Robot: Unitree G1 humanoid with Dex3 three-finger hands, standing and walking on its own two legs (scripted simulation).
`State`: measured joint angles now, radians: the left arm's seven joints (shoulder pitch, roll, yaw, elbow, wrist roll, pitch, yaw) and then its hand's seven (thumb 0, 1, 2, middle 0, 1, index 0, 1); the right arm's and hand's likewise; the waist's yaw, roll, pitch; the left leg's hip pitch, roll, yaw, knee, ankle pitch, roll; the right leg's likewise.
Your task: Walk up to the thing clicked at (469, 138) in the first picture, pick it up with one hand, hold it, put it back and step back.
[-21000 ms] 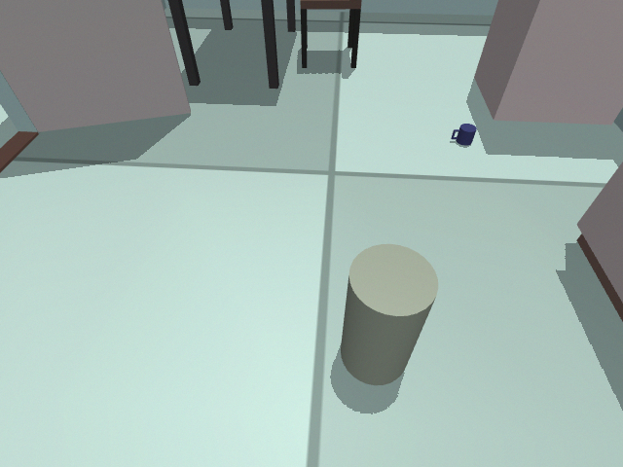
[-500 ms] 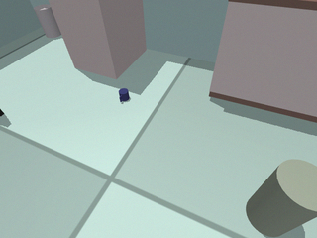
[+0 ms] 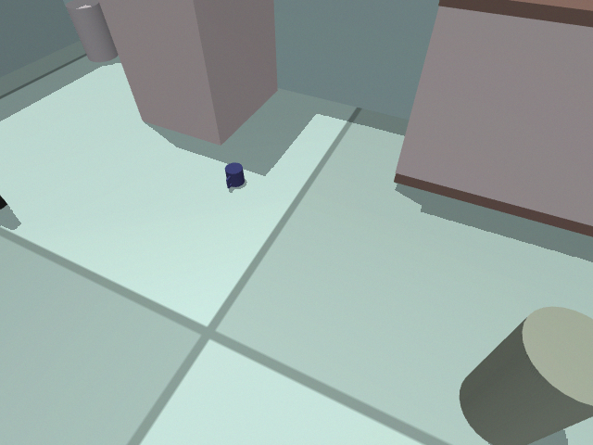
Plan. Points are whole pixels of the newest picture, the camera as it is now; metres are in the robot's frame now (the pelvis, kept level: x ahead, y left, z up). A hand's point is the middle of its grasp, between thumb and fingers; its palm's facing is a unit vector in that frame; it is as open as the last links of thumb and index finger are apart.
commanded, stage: stand
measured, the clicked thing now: (233, 177) +1.45 +0.35 -0.74
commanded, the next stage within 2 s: none
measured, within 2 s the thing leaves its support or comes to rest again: neither
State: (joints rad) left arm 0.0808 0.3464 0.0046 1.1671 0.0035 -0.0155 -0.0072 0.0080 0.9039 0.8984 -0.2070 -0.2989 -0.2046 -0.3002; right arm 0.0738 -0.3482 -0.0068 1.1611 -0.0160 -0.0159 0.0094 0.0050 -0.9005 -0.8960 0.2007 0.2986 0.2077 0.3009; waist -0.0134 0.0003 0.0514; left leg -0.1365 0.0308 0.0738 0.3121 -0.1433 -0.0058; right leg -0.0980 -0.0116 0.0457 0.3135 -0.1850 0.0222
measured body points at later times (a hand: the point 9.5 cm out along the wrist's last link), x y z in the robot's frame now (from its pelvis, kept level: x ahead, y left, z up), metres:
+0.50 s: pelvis +0.01 +0.00 +0.00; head +0.02 +0.00 +0.45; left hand +0.09 +0.30 -0.13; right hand +0.10 -0.30 -0.13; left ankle +0.02 +0.12 -0.75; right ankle -0.01 -0.13 -0.75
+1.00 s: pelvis +0.01 +0.00 +0.00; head +0.02 +0.00 +0.45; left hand +0.08 +0.30 -0.13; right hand +0.09 -0.30 -0.13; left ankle +0.02 +0.12 -0.75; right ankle -0.01 -0.13 -0.75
